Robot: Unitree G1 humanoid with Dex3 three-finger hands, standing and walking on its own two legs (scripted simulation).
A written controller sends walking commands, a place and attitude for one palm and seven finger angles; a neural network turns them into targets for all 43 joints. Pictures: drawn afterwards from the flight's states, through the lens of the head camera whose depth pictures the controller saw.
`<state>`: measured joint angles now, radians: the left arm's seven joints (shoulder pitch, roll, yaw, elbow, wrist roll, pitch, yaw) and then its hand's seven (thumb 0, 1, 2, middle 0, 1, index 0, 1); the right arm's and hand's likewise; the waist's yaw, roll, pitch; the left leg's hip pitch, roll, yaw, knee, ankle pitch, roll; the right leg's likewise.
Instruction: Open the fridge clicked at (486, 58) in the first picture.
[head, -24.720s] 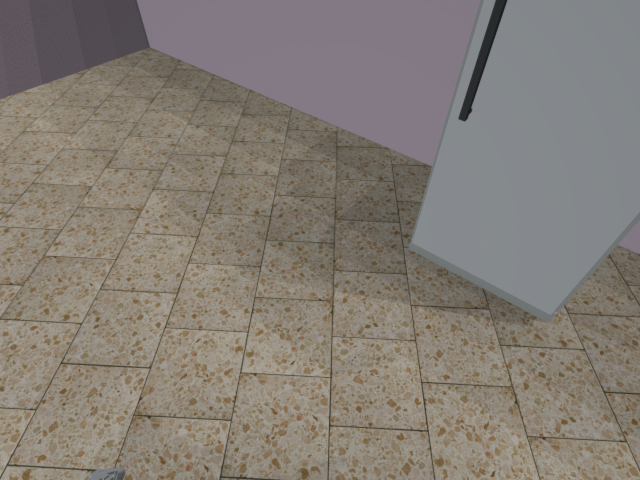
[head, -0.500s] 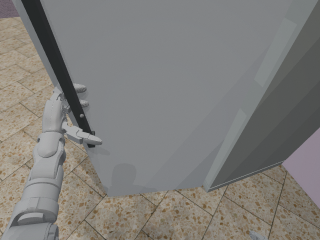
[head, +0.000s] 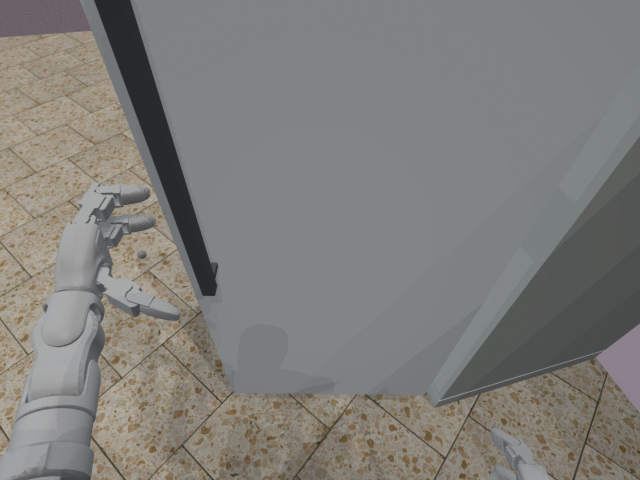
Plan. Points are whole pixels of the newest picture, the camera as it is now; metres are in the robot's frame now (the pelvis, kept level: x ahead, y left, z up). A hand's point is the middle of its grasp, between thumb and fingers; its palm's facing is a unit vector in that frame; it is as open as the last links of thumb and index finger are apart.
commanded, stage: slip the hand off the handle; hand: left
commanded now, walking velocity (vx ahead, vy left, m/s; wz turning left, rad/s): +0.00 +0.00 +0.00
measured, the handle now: (175, 163) +0.42 +0.21 +0.19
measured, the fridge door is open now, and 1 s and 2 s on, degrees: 74 74 74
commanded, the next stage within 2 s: draw the hand back to the body in 0.90 s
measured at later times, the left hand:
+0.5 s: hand (116, 290) +0.29 +0.26 +0.11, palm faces +0.19 -0.97 -0.17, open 14.7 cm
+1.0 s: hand (93, 352) +0.22 +0.25 +0.10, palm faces +0.21 -0.96 -0.19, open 14.7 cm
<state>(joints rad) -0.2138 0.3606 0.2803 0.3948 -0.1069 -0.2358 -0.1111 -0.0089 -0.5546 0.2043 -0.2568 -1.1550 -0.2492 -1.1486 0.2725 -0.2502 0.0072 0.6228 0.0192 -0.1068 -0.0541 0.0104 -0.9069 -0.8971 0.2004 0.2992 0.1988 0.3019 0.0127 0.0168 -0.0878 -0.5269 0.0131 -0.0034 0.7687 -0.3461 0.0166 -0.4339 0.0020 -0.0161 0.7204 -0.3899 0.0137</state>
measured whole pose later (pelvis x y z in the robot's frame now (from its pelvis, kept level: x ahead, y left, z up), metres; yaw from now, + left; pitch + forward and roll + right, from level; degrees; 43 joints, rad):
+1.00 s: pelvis -0.02 -0.01 +0.00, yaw +1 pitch +3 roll -2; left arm 0.19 0.35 0.32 0.04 -0.22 -0.21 -0.21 -0.01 -0.55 0.20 -0.25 -1.15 -0.25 -1.15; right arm 0.25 -0.25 0.04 0.58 0.02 -0.20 -0.08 0.01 -0.91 -0.90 0.20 0.30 0.20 0.30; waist 0.05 0.03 -0.08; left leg -0.52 0.01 -0.03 0.80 -0.34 0.01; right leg -0.42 0.00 -0.04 0.76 -0.39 0.00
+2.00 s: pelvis +0.00 +0.00 +0.03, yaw +1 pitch -4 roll +0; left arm 0.39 0.34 0.32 -0.28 -0.08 -0.06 0.10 0.00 0.18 0.56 -0.23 -0.72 -0.23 -0.71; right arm 0.22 -0.22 0.05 0.67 -0.02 -0.17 -0.10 0.01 -0.90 -0.90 0.20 0.30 0.20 0.30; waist 0.08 0.04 0.00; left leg -0.17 -0.01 0.00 0.47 -0.23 0.02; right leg -0.08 -0.02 -0.01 0.44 -0.28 0.02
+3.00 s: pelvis -0.01 +0.01 +0.03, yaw +0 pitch +0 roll -1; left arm 0.52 0.39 0.37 -0.45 -0.06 -0.13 0.10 0.02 0.89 0.90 -0.21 -0.30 -0.21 -0.30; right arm 0.17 -0.24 0.00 0.56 -0.01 -0.01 -0.08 0.01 -0.91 -0.90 0.20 0.30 0.20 0.30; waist 0.02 0.03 0.01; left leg -0.27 0.00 0.00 0.46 -0.18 0.03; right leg -0.18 -0.01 -0.01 0.40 -0.22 0.03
